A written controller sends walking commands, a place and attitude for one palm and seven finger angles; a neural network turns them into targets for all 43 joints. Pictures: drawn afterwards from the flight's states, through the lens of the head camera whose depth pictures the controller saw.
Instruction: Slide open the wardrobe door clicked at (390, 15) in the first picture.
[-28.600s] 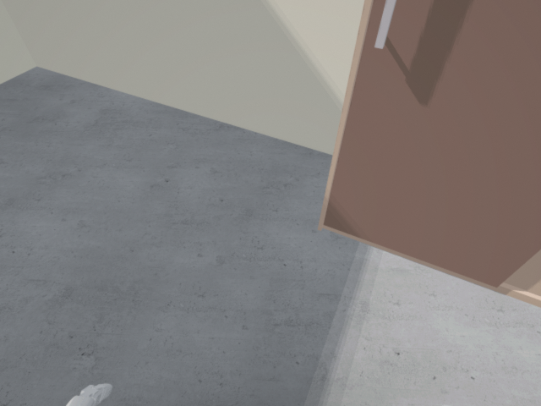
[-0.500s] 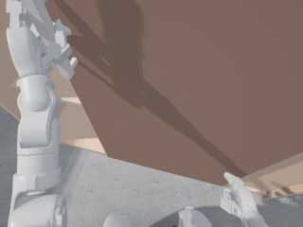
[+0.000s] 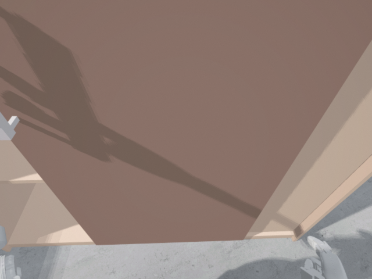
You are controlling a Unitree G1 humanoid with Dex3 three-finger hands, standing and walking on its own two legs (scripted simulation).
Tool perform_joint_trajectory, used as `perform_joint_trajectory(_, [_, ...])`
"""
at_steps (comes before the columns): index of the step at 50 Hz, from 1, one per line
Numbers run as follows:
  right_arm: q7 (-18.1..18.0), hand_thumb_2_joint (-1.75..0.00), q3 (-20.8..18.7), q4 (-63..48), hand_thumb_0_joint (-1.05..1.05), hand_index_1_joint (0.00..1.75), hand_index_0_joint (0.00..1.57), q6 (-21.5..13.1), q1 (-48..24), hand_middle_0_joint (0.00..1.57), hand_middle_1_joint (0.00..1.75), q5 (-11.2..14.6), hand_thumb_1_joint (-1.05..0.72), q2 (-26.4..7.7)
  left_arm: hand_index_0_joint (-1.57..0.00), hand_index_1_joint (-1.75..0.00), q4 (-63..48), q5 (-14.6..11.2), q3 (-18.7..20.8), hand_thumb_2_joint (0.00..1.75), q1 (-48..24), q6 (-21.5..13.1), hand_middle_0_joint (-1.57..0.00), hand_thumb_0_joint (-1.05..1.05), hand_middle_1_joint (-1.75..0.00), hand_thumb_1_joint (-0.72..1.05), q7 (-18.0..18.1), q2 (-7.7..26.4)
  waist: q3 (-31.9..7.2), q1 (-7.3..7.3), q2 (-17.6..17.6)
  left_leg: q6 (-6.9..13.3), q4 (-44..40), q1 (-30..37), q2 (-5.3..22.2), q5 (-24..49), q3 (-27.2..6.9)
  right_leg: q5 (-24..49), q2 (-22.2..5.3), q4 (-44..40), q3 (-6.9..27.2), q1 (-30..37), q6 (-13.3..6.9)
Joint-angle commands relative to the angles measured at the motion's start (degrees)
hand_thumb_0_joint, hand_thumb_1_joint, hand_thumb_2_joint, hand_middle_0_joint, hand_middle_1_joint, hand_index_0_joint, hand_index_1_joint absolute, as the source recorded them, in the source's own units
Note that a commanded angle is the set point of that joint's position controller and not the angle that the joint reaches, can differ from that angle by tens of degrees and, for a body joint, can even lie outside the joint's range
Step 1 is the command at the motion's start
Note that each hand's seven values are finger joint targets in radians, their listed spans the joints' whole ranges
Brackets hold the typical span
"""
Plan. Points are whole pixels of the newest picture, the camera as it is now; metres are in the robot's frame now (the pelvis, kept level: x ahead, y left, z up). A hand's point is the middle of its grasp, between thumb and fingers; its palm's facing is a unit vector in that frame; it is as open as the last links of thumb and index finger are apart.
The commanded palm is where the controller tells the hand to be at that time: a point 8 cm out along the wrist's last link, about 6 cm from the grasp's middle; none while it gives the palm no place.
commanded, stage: stop walking and hold the door there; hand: left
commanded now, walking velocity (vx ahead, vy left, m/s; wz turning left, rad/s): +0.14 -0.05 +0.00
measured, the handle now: out of the picture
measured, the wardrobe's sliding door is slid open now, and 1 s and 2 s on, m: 0.43 0.43 0.43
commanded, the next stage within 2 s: none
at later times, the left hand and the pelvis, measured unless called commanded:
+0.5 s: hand out of the picture +0.35 +0.35 +0.24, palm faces +0.61 -0.77 -0.17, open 6.6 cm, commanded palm +0.30 +0.39 +0.21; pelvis -0.03 +0.01 +0.01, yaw -6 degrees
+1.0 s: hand out of the picture +0.35 +0.37 +0.23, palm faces +0.51 -0.83 -0.23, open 6.5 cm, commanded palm +0.31 +0.40 +0.21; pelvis -0.05 +0.07 +0.00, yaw -3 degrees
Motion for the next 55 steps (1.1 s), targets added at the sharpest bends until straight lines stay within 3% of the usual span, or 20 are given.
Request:
perform_joint_trajectory(1, [-0.44,-0.9,-1.48,-8.43,0.0,0.3,0.2,-2.58,-4.35,0.2,0.3,-0.75,-0.9,-5.89,-0.45,-1.4,-11.93,1.01,1.48,0.9,-19.14,-6.65,-0.45,0.0,-1.4,0.9,1.68,17.11,-10.0,3.08,23.22,8.73,-23.75,3.2,18.78,1.12,-21.73,-19.35,2.96,13.97,-0.13,-3.83,-1.24])
perform_joint_trajectory(2, [-0.49,-0.9,-1.12,-7.68,0.0,0.3,0.2,-2.77,-4.12,0.2,0.3,-0.53,-0.9,-4.33,-0.45,-1.4,-9.1,1.04,-0.53,0.9,-18.43,-6.03,-0.45,0.0,-1.4,0.9,1.39,15.38,-9.61,3.25,17.91,9.26,-24.09,-0.86,18.0,-2.28,-18.46,-16.84,3.22,19.22,1.96,-1.47,-1.28])
perform_joint_trajectory(4, [-0.76,-0.9,-1.27,-6.72,0.0,0.3,0.2,-3.48,-2.01,0.2,0.3,-0.93,-0.9,-4.91,-0.45,-1.4,-5.94,1.37,-0.34,0.9,-18.15,-4.87,-0.45,0.0,-1.4,0.9,1.14,15.47,-9.88,2.72,14.48,8.01,-23.38,-1.65,16.31,-5.11,-16.53,-12.86,1.51,19.02,2.38,-0.12,-0.79])
perform_joint_trajectory(7, [-1.29,-0.9,-1.13,-5.89,0.0,0.3,0.2,-4.46,-0.6,0.2,0.3,-0.89,-0.9,-5.03,-0.45,-1.4,-6.14,1.74,0.41,0.9,-18.71,-5.02,-0.45,0.0,-1.4,0.9,1.32,16.7,-11.89,3.02,11.9,5.94,-19.03,6.59,13.9,7.55,-10.1,-13.36,1.03,5.04,-1.05,1.65,0.27])
perform_joint_trajectory(11, [-1.19,-0.9,-0.9,-5.38,0.0,0.3,0.2,-4.4,0.05,0.2,0.3,-1.29,-0.9,-6.44,-0.45,-1.4,-0.8,1.68,1.34,0.9,-16.84,-4.35,-0.45,0.0,-1.4,0.9,0.89,18.98,-11.57,2.22,9.15,2.31,-13.9,3.45,10.92,8.18,-5.7,-4.37,-1.14,-10.25,0.1,10.62,-1.2])
perform_joint_trajectory(13, [-1.1,-0.9,-1.11,-5.63,0.0,0.3,0.2,-4.6,0.34,0.2,0.3,-2.05,-0.9,-6.33,-0.45,-1.4,0.0,1.92,3.09,0.9,-18.31,-4.83,-0.45,0.0,-1.4,0.9,0.8,20.97,-12.38,1.6,5.81,1.0,-10.86,4.63,8.93,8.87,-4.4,-2.15,-5.12,-10.99,4.16,8.13,-3.27])
perform_joint_trajectory(18, [-1.29,-0.9,-1.03,-4.79,0.0,0.3,0.2,-4.49,1.29,0.2,0.3,-1.31,-0.9,-5.21,-0.45,-1.4,5.42,1.58,3.39,0.9,-18.74,-4.44,-0.45,0.0,-1.4,0.9,0.94,21.07,-12.6,2.08,-0.29,1.63,-10.81,6.42,7.94,2.85,-3.33,-7.3,-5.12,-12.97,5.38,3.58,-2.34])
perform_joint_trajectory(24, [-1.38,-0.9,-1.12,-4.31,0.0,0.3,0.2,-4.41,1.99,0.2,0.3,-1.42,-0.9,-5.9,-0.45,-1.4,11.16,2.13,3.29,0.9,-20.0,-5.38,-0.45,0.0,-1.4,0.9,0.7,21.86,-9.44,2.15,2.26,2.17,-13.91,5.2,8.39,-2.91,-4.79,-14.23,-4.04,-13.97,4.83,-0.29,-2.04])
perform_joint_trajectory(31, [-1.88,-0.9,-1.3,-4.47,0.0,0.3,0.2,-4.32,1.56,0.2,0.3,-1.08,-0.9,-6.23,-0.45,-1.4,10.34,1.93,0.2,0.9,-21.94,-6.09,-0.45,0.0,-1.4,0.9,0.46,19.09,-10.74,2.7,6.23,2.49,-16.03,6.04,9.29,2.84,-5.34,-5.97,-2.78,-10.39,2.36,2.85,-1.38])
perform_joint_trajectory(33, [-1.69,-0.9,-1.91,-4.89,0.0,0.3,0.2,-3.81,1.13,0.2,0.3,-1.33,-0.9,-6.71,-0.45,-1.4,10.69,2.0,0.65,0.9,-21.5,-6.04,-0.45,0.0,-1.4,0.9,0.68,19.65,-10.53,2.75,4.34,2.16,-10.79,5.27,7.28,7.17,-3.2,-4.18,-5.91,-11.92,5.02,2.49,-2.18])
perform_joint_trajectory(37, [-1.09,-0.9,-2.82,-5.23,0.0,0.3,0.2,-2.11,1.29,0.2,0.3,-1.08,-0.9,-6.83,-0.45,-1.4,10.41,1.82,0.95,0.9,-22.57,-5.87,-0.45,0.0,-1.4,0.9,0.97,21.02,-11.94,2.68,-3.96,0.57,1.73,0.71,3.46,8.17,-2.83,4.49,-17.67,-14.14,14.31,5.68,-6.61])
perform_joint_trajectory(41, [-0.49,-0.9,-2.55,-5.94,0.0,0.3,0.2,-2.21,0.24,0.2,0.3,-0.47,-0.9,-5.93,-0.45,-1.4,6.7,1.33,-0.39,0.9,-24.94,-5.43,-0.45,0.0,-1.4,0.9,0.3,19.54,-12.09,3.66,-9.65,0.32,7.83,-8.31,3.1,-5.7,-7.21,19.44,-24.53,-9.69,14.53,14.23,-9.52])
perform_joint_trajectory(44, [-1.28,-0.9,-2.03,-4.61,0.0,0.3,0.2,-1.63,-0.2,0.2,0.3,-1.16,-0.9,-5.56,-0.45,-1.4,7.27,1.98,5.04,0.9,-23.4,-5.38,-0.45,0.0,-1.4,0.9,0.61,24.78,-13.78,2.23,-9.16,-0.07,-5.55,3.79,2.35,7.64,-3.23,26.4,-19.94,-2.3,4.05,8.84,-4.24])
perform_joint_trajectory(45, [-1.87,-0.9,-2.07,-4.77,0.0,0.3,0.2,-1.19,-1.82,0.2,0.3,-0.98,-0.9,-5.97,-0.45,-1.4,5.35,1.51,2.82,0.9,-23.81,-5.38,-0.45,0.0,-1.4,0.9,0.34,23.11,-13.28,1.99,-3.33,0.38,-8.23,8.78,4.61,21.88,-3.48,23.46,-15.68,1.89,0.18,4.93,-1.73])
perform_joint_trajectory(46, [-2.2,-0.9,-1.7,-5.99,0.0,0.3,0.2,-1.21,-3.04,0.2,0.3,-0.71,-0.9,-5.65,-0.45,-1.4,1.31,1.19,0.26,0.9,-25.46,-5.97,-0.45,0.0,-1.4,0.9,0.16,19.81,-14.64,2.71,4.91,2.44,-8.96,12.25,10.35,39.41,-8.36,13.93,-10.05,7.42,-2.57,1.65,0.91])
perform_joint_trajectory(47, [-2.03,-0.9,-1.48,-7.14,0.0,0.3,0.2,-1.24,-3.57,0.2,0.3,-0.32,-0.9,-5.26,-0.45,-1.4,-1.69,0.76,-2.09,0.9,-27.08,-6.55,-0.45,0.0,-1.4,0.9,-0.25,17.19,-15.97,2.9,12.93,5.2,-8.69,12.83,15.1,55.24,-12.37,-6.86,-5.05,12.89,-2.92,0.27,2.14])
perform_joint_trajectory(48, [-1.13,-0.9,-1.1,-7.12,0.0,0.3,0.2,-1.51,-1.71,0.2,0.3,-0.22,-0.9,-3.86,-0.45,-1.4,-0.43,1.05,-5.5,0.9,-25.79,-6.88,-0.45,0.0,-1.4,0.9,-1.3,12.68,-16.34,2.88,15.3,6.91,-8.91,13.65,15.07,56.55,-10.95,-19.02,-2.37,15.35,-2.61,-0.96,1.59])
perform_joint_trajectory(49, [-0.54,-0.9,-1.06,-7.19,0.0,0.3,0.2,-1.93,-1.5,0.2,0.3,-0.54,-0.9,-3.92,-0.45,-1.4,-1.08,1.36,-6.86,0.9,-26.43,-7.05,-0.45,0.0,-1.4,0.9,-1.64,11.25,-15.59,2.73,15.61,8.22,-10.31,12.25,15.11,53.7,-11.56,-22.0,-1.54,19.36,-3.46,-1.78,1.53])
perform_joint_trajectory(52, [0.02,-0.9,-1.72,-6.66,0.0,0.3,0.2,-2.79,-2.83,0.2,0.3,0.36,-0.9,-4.58,-0.45,-1.4,-3.19,0.44,-9.5,0.9,-30.14,-6.18,-0.45,0.0,-1.4,0.9,-1.46,9.25,-17.51,2.36,11.79,9.24,-8.63,13.51,13.33,48.4,-9.37,-19.63,-1.85,20.4,-3.7,-1.57,2.07])
perform_joint_trajectory(55, [0.78,-0.9,-1.06,-6.83,0.0,0.3,0.2,-2.96,-4.18,0.2,0.3,0.36,-0.9,-4.19,-0.45,-1.4,-1.11,-0.04,-8.48,0.9,-29.65,-4.94,-0.45,0.0,-1.4,0.9,-1.19,10.59,-17.72,3.37,10.19,8.32,-8.43,9.41,10.79,33.39,-8.16,-13.69,-2.78,8.52,-4.57,6.22,2.03])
